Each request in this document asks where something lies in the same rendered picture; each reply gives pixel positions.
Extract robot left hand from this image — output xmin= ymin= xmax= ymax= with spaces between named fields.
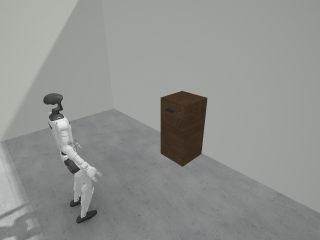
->
xmin=72 ymin=139 xmax=82 ymax=151

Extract humanoid robot torso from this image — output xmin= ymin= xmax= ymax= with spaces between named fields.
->
xmin=48 ymin=116 xmax=73 ymax=166

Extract humanoid robot head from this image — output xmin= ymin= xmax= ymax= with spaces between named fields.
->
xmin=43 ymin=93 xmax=64 ymax=121

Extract robot right hand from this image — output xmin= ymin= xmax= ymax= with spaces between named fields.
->
xmin=86 ymin=166 xmax=103 ymax=183

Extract drawer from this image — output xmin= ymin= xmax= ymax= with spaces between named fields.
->
xmin=162 ymin=100 xmax=185 ymax=120

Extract cabinet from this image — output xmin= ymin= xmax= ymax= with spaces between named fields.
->
xmin=160 ymin=91 xmax=208 ymax=167

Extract handle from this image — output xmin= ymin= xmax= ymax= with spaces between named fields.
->
xmin=166 ymin=108 xmax=175 ymax=113

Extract robot right upper arm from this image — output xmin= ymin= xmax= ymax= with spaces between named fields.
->
xmin=56 ymin=120 xmax=71 ymax=154

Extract right robot forearm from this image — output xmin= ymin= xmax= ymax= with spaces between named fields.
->
xmin=64 ymin=146 xmax=90 ymax=171

